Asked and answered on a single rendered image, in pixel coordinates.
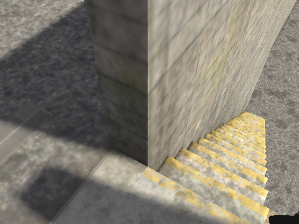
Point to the robot right hand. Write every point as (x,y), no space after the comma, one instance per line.
(281,219)

